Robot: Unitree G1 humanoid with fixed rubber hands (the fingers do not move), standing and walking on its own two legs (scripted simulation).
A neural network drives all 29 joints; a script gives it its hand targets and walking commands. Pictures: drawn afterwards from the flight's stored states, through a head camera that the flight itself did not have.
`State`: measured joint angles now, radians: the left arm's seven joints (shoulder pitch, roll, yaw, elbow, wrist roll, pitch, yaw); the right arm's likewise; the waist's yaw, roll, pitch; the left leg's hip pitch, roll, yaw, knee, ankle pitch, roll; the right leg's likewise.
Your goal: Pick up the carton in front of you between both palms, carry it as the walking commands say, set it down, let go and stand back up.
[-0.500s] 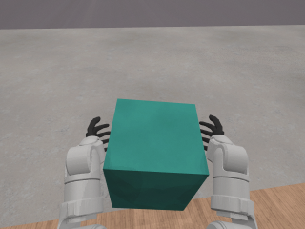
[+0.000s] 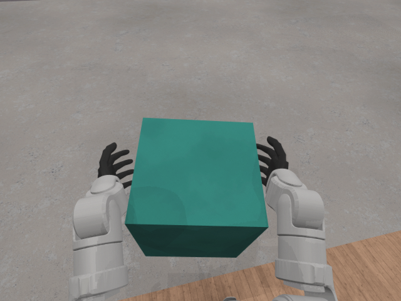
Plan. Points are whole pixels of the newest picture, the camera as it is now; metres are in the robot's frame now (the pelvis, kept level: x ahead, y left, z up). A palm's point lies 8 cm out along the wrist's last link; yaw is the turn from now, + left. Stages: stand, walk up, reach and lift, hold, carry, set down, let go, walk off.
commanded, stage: carry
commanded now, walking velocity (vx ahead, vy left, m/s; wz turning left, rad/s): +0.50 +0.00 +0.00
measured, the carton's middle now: (194, 195) +0.34 -0.02 +0.03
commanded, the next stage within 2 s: none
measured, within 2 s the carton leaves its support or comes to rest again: neither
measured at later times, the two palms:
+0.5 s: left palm (130, 104) +0.63 +0.14 +0.06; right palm (239, 96) +0.65 -0.18 +0.06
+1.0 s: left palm (135, 55) +0.95 +0.15 +0.04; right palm (217, 50) +0.95 -0.16 +0.05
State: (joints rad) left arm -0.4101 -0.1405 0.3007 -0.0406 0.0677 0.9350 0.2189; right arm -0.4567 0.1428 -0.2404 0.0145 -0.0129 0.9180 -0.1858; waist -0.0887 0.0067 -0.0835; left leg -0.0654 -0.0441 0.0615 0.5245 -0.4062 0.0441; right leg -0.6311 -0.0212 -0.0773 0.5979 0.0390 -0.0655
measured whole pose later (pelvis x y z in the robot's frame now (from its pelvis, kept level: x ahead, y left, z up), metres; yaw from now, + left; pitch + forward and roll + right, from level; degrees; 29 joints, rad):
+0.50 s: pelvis +0.31 -0.02 -0.04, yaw -1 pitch +6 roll +0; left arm -0.38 -0.17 0.21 -0.02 0.04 0.88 0.19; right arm -0.39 0.13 -0.29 -0.05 -0.10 0.87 -0.20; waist 0.07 0.01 -0.07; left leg -0.66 0.03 0.06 0.64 0.04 0.05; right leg -0.12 0.06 -0.07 0.48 -0.32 -0.11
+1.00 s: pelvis +0.62 +0.00 -0.05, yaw +0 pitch +6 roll -1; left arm -0.40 -0.14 0.26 -0.07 0.04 0.93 0.22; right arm -0.43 0.15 -0.27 -0.02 -0.02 0.89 -0.18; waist -0.05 0.00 -0.06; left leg -0.10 -0.04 0.07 0.34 -0.35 0.09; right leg -0.71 -0.07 -0.07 0.76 -0.10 -0.02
